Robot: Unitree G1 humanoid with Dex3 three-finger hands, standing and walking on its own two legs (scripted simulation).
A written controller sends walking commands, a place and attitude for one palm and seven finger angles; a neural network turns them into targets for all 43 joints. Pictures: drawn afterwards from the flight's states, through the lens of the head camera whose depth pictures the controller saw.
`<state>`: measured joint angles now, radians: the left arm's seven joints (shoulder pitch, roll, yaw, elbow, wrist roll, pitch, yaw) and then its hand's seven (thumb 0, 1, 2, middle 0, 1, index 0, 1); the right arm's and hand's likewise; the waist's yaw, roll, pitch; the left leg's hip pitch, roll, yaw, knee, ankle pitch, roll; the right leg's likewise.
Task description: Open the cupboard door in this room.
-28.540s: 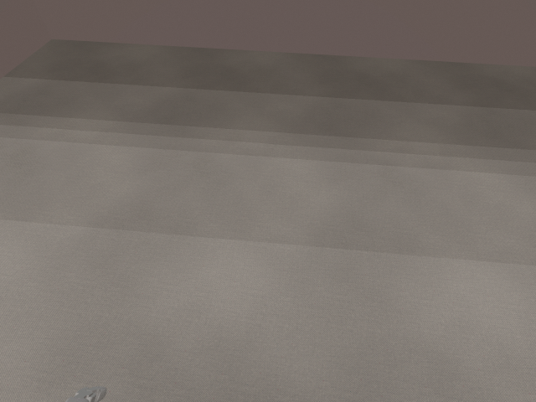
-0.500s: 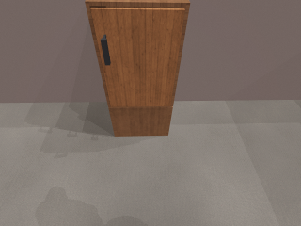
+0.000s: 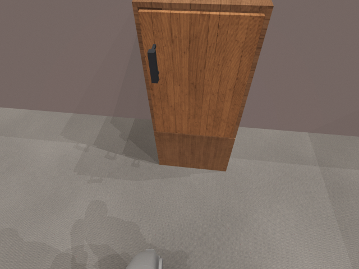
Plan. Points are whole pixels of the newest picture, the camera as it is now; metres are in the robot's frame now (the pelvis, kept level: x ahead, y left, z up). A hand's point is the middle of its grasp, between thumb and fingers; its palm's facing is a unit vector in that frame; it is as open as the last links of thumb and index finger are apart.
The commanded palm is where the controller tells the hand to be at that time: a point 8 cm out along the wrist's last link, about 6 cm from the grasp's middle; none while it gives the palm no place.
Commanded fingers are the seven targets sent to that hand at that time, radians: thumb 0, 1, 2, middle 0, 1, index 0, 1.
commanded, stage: take the last steps up to it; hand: left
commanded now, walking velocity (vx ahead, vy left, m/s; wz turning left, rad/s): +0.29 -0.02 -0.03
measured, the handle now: (154, 63) +0.77 +0.19 +0.03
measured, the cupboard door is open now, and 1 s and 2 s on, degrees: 0 0 0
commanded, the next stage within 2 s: come to a stop and stand still in 0.38 s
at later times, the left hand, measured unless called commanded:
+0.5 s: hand (121, 211) +0.28 +0.21 -0.16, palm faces -0.01 -0.98 -0.21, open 7.4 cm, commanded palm none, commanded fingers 0.00 0.90 0.90 -0.20 -0.30 -0.20 -0.30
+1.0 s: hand (113, 226) +0.24 +0.23 -0.18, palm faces +0.04 -0.95 -0.30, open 7.3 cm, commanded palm none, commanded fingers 0.00 0.90 0.90 -0.20 -0.30 -0.20 -0.30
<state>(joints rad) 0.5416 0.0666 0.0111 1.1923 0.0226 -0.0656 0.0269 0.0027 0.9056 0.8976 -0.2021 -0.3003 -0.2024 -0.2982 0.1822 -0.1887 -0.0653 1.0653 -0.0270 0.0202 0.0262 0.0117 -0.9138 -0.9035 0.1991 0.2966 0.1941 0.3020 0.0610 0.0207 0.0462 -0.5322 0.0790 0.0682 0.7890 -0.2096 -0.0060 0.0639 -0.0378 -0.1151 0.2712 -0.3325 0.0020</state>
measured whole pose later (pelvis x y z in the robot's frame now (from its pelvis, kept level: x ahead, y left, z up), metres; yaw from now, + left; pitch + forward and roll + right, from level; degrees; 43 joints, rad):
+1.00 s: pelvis +0.16 +0.03 -0.02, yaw -1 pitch -3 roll +1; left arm 0.20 0.20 0.03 0.97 0.02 0.05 0.05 0.00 0.91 0.90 -0.21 -0.30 -0.21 -0.30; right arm 0.24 -0.23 -0.06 0.91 -0.02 0.02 -0.01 0.01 -0.91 -0.90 0.20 0.30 0.20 0.30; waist -0.01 0.02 0.03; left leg -0.25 0.00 0.04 0.60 -0.33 -0.01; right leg -0.43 -0.11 -0.10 0.63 -0.18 0.00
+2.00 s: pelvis +0.11 +0.07 +0.00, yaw -1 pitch -2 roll +1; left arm 0.32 0.13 0.01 1.06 0.02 0.00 0.02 0.00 0.91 0.90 -0.20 -0.30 -0.20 -0.30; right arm 0.31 -0.16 -0.01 1.05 -0.03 0.00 -0.02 0.01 -0.91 -0.90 0.20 0.30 0.20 0.30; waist 0.00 0.02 0.00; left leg -0.24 -0.05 0.06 0.45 -0.19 0.06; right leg -0.30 0.00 0.05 0.48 -0.17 -0.01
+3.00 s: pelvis +0.22 +0.02 -0.01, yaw -1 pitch +1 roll +1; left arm 0.32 0.13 0.00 1.09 0.01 -0.01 0.05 0.01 0.91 0.90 -0.20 -0.30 -0.20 -0.30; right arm 0.25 -0.15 -0.01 1.08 -0.01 -0.02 -0.05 0.01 -0.91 -0.90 0.20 0.30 0.20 0.30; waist 0.01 -0.02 0.04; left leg -0.17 0.02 0.05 0.48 -0.32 -0.01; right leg -0.16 0.08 0.02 0.49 -0.34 -0.07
